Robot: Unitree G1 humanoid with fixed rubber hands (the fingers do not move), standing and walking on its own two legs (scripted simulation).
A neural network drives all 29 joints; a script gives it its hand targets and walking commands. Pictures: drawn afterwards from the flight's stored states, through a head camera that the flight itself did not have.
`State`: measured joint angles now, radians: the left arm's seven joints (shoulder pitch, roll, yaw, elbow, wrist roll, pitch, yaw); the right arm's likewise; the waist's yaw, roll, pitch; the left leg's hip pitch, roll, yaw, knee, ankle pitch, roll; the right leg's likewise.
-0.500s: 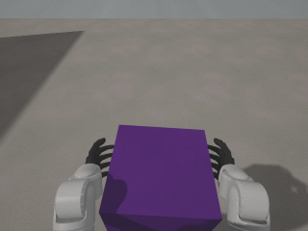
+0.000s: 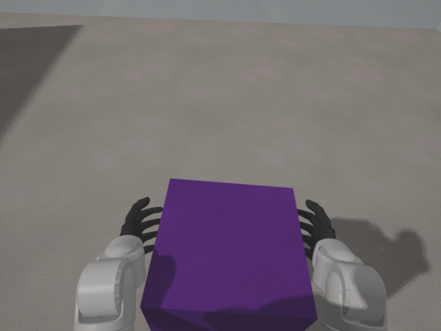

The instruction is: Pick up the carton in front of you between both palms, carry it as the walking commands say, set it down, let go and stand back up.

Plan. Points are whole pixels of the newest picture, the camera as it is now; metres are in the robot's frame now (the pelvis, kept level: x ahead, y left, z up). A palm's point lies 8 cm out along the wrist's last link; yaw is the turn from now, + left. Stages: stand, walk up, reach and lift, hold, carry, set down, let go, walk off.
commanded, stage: carry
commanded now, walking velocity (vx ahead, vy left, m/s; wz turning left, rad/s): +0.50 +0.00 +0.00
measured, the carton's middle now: (224, 271) +0.23 +0.00 +0.00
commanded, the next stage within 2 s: hold in 1.88 s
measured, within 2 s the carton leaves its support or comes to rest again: neither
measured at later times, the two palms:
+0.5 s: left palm (170, 126) +0.52 +0.12 +0.08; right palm (297, 129) +0.55 -0.18 +0.07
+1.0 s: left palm (163, 105) +0.61 +0.15 +0.08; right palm (281, 107) +0.63 -0.15 +0.08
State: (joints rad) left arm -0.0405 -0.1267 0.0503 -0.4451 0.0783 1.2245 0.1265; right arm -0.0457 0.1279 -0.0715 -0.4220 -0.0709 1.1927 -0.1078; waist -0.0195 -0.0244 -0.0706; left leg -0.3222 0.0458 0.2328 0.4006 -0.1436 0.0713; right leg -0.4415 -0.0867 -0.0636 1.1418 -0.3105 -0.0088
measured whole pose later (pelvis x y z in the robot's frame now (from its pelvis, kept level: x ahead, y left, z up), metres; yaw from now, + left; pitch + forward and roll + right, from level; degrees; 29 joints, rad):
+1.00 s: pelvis +0.37 -0.01 -0.01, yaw +3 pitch +3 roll +0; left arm -0.06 -0.13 0.06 -0.37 0.10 1.20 0.11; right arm -0.07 0.13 -0.08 -0.36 -0.10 1.19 -0.09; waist 0.00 0.01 -0.14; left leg -0.19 0.05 0.12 0.51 -0.37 0.00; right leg -0.30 -0.06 -0.21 0.54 -0.29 -0.02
